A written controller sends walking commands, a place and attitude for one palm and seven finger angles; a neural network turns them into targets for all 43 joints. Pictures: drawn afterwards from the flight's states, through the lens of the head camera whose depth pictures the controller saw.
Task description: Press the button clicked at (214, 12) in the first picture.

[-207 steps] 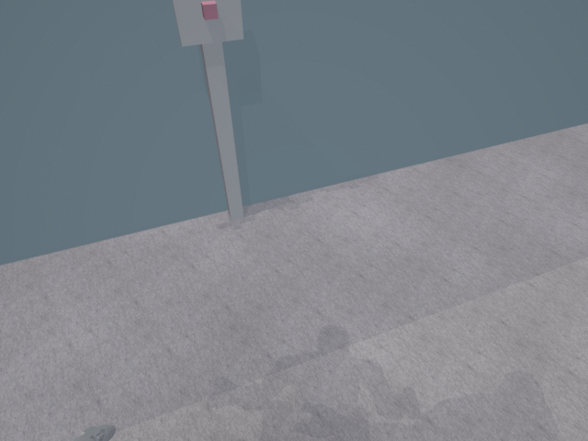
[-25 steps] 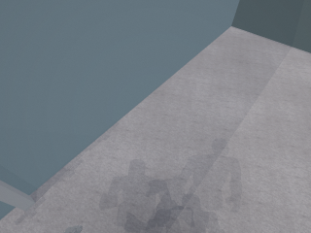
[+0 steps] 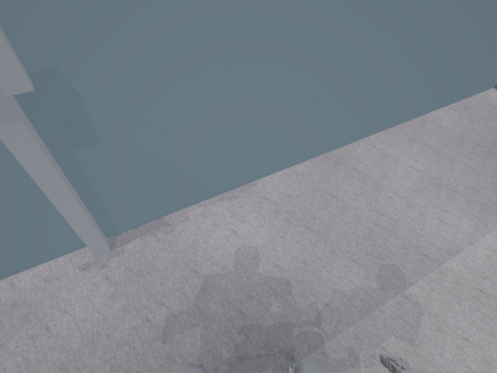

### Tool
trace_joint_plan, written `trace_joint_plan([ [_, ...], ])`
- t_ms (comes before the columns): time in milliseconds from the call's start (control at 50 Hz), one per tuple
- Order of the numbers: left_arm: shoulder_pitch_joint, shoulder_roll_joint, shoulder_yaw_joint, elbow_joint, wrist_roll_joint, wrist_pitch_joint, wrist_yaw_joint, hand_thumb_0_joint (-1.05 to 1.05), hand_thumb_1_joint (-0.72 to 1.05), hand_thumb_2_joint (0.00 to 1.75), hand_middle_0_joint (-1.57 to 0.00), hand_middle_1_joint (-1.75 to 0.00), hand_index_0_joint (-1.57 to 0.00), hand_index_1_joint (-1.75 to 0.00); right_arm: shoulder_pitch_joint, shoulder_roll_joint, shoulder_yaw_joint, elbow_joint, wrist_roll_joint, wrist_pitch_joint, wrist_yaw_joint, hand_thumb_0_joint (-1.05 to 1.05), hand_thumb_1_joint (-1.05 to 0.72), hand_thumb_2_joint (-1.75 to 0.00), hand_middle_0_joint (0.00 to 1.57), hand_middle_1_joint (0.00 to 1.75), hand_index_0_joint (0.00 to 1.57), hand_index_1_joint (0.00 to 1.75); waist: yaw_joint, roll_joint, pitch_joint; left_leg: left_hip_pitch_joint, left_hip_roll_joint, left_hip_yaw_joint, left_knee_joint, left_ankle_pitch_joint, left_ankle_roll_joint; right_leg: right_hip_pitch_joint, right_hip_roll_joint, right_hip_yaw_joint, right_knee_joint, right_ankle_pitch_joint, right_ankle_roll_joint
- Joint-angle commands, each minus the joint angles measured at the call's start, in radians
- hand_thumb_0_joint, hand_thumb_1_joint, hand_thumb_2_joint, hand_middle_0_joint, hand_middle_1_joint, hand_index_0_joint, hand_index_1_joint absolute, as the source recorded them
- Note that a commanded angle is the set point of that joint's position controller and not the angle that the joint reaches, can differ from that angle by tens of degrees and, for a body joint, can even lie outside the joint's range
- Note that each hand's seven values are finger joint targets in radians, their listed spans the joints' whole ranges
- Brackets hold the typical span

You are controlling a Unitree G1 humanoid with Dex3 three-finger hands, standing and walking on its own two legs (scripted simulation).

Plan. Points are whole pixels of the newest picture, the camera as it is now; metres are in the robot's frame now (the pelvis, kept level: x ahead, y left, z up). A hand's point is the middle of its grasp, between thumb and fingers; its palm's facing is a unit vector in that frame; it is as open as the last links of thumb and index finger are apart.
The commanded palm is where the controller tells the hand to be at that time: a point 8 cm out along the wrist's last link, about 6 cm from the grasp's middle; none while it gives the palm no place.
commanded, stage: turn to face it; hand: left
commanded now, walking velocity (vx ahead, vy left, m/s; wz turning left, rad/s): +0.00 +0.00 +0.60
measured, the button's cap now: out of the picture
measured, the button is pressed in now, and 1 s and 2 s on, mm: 0 0 0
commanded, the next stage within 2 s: take the last steps up to it in 0.80 s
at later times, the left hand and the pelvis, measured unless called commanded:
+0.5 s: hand out of the picture +0.02 +0.18 -0.14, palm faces +0.30 -0.91 -0.27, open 7.4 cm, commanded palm none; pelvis +0.00 -0.03 +0.01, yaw +19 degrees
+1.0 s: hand out of the picture -0.09 +0.23 -0.16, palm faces +0.48 -0.85 -0.24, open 7.4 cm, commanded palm none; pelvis -0.03 +0.02 +0.02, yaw +27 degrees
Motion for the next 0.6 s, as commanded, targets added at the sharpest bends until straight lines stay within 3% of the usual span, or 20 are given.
trace_joint_plan([
  [0,-0.030,0.064,0.026,-0.106,0.000,-0.038,-0.011,0.00,0.90,0.90,-0.20,-0.30,-0.20,-0.30,0.018,-0.203,-0.046,-0.054,0.002,-0.017,-0.020,0.00,-0.90,-0.90,0.20,0.30,0.20,0.30,-0.022,0.215,-0.132,0.142,0.214,-0.264,-0.289,0.349,0.107,-0.090,0.023,0.060,0.035,0.100,0.009],
  [100,-0.044,0.054,0.020,-0.123,-0.003,-0.037,-0.005,0.00,0.90,0.90,-0.20,-0.30,-0.20,-0.30,0.043,-0.213,-0.057,-0.046,0.000,-0.007,-0.016,0.00,-0.90,-0.90,0.20,0.30,0.20,0.30,-0.038,0.190,-0.136,0.148,0.214,-0.347,-0.302,0.238,0.133,-0.048,0.064,0.061,-0.131,0.089,0.008],
  [140,-0.049,0.051,0.017,-0.133,-0.005,-0.043,-0.003,0.00,0.90,0.90,-0.20,-0.30,-0.20,-0.30,0.048,-0.212,-0.060,-0.042,-0.002,-0.003,-0.015,0.00,-0.90,-0.90,0.20,0.30,0.20,0.30,-0.040,0.207,-0.137,0.145,0.206,-0.379,-0.284,0.271,0.135,-0.012,0.081,0.063,-0.214,0.078,0.003],
  [200,-0.004,0.045,0.015,-0.133,-0.011,-0.051,0.003,0.00,0.90,0.90,-0.20,-0.30,-0.20,-0.30,0.023,-0.214,-0.067,-0.051,-0.003,0.004,-0.013,0.00,-0.90,-0.90,0.20,0.30,0.20,0.30,-0.018,0.227,-0.148,0.090,0.183,-0.417,-0.243,0.335,0.124,0.112,0.116,0.051,-0.363,0.095,-0.010],
  [240,0.055,0.064,0.019,-0.124,-0.012,-0.063,0.007,0.00,0.90,0.90,-0.20,-0.30,-0.20,-0.30,0.004,-0.202,-0.067,-0.057,0.005,0.006,-0.010,0.00,-0.90,-0.90,0.20,0.30,0.20,0.30,0.014,0.197,-0.161,0.009,0.141,-0.411,-0.171,0.329,0.085,0.262,0.121,0.045,-0.565,0.226,-0.017],
  [260,0.093,0.098,0.028,-0.120,-0.006,-0.073,0.012,0.00,0.90,0.90,-0.20,-0.30,-0.20,-0.30,0.008,-0.165,-0.064,-0.066,0.011,0.006,-0.007,0.00,-0.90,-0.90,0.20,0.30,0.20,0.30,0.036,0.100,-0.173,-0.097,0.086,-0.373,-0.076,0.210,0.035,0.387,0.045,0.109,-0.715,0.265,-0.035],
  [280,0.100,0.196,0.046,-0.127,0.012,-0.082,0.021,0.00,0.90,0.90,-0.20,-0.30,-0.20,-0.30,0.037,-0.088,-0.051,-0.084,0.018,0.005,-0.002,0.00,-0.90,-0.90,0.20,0.30,0.20,0.30,0.033,-0.211,-0.168,-0.296,-0.069,-0.175,0.166,-0.105,-0.057,0.482,-0.238,0.404,-0.830,0.248,-0.136],
  [300,0.071,0.216,0.035,-0.145,0.007,-0.073,0.018,0.00,0.90,0.90,-0.20,-0.30,-0.20,-0.30,0.027,-0.111,-0.055,-0.095,0.002,0.007,-0.003,0.00,-0.90,-0.90,0.20,0.30,0.20,0.30,0.030,-0.204,-0.152,-0.288,-0.072,-0.136,0.374,-0.275,-0.071,0.349,-0.356,0.434,-0.830,0.299,-0.220],
  [320,0.030,0.174,0.035,-0.151,0.003,-0.077,0.022,0.00,0.90,0.90,-0.20,-0.30,-0.20,-0.30,0.015,-0.125,-0.062,-0.078,-0.004,0.021,-0.001,0.00,-0.90,-0.90,0.20,0.30,0.20,0.30,0.016,-0.218,-0.119,-0.269,-0.038,-0.167,0.493,-0.237,-0.066,0.257,-0.306,0.403,-0.840,0.269,-0.219],
  [340,-0.021,0.148,0.028,-0.161,0.003,-0.073,0.023,0.00,0.90,0.90,-0.20,-0.30,-0.20,-0.30,0.024,-0.127,-0.063,-0.064,-0.001,0.028,0.005,0.00,-0.90,-0.90,0.20,0.30,0.20,0.30,-0.011,-0.155,-0.079,-0.266,-0.016,-0.150,0.566,-0.183,-0.070,0.219,-0.265,0.331,-0.824,0.278,-0.209],
  [360,-0.064,0.113,0.015,-0.163,0.004,-0.077,0.020,0.00,0.90,0.90,-0.20,-0.30,-0.20,-0.30,0.039,-0.117,-0.059,-0.040,-0.003,0.030,0.012,0.00,-0.90,-0.90,0.20,0.30,0.20,0.30,-0.032,-0.106,-0.047,-0.262,0.003,-0.126,0.601,-0.110,-0.082,0.214,-0.205,0.216,-0.790,0.348,-0.194],
  [380,-0.063,0.095,0.007,-0.164,0.005,-0.082,0.019,0.00,0.90,0.90,-0.20,-0.30,-0.20,-0.30,0.056,-0.103,-0.051,-0.029,-0.002,0.030,0.017,0.00,-0.90,-0.90,0.20,0.30,0.20,0.30,-0.036,-0.097,-0.056,-0.260,0.004,-0.103,0.593,-0.078,-0.094,0.246,-0.169,0.141,-0.759,0.447,-0.183],
  [400,-0.042,0.092,0.007,-0.155,0.007,-0.084,0.020,0.00,0.90,0.90,-0.20,-0.30,-0.20,-0.30,0.052,-0.096,-0.047,-0.024,0.001,0.029,0.017,0.00,-0.90,-0.90,0.20,0.30,0.20,0.30,-0.025,-0.113,-0.075,-0.252,0.010,-0.082,0.559,-0.084,-0.103,0.283,-0.171,0.110,-0.742,0.523,-0.189],
  [500,0.075,0.135,0.013,-0.096,0.014,-0.080,0.018,0.00,0.90,0.90,-0.20,-0.30,-0.20,-0.30,-0.037,-0.069,-0.027,-0.034,0.009,0.029,0.015,0.00,-0.90,-0.90,0.20,0.30,0.20,0.30,0.035,-0.149,-0.089,-0.172,0.004,-0.013,0.317,-0.143,-0.109,0.358,-0.190,0.053,-0.701,0.701,-0.205],
  [540,0.084,0.152,0.021,-0.080,0.017,-0.076,0.018,0.00,0.90,0.90,-0.20,-0.30,-0.20,-0.30,-0.048,-0.063,-0.020,-0.033,0.014,0.022,0.013,0.00,-0.90,-0.90,0.20,0.30,0.20,0.30,0.043,-0.159,-0.096,-0.118,0.007,0.010,0.211,-0.163,-0.099,0.365,-0.209,0.042,-0.676,0.727,-0.210],
  [580,0.078,0.163,0.028,-0.071,0.018,-0.072,0.017,0.00,0.90,0.90,-0.20,-0.30,-0.20,-0.30,-0.022,-0.063,-0.014,-0.025,0.016,0.013,0.008,0.00,-0.90,-0.90,0.20,0.30,0.20,0.30,0.035,-0.172,-0.118,-0.043,-0.004,0.035,0.079,-0.133,-0.088,0.359,-0.206,0.028,-0.630,0.751,-0.196],
])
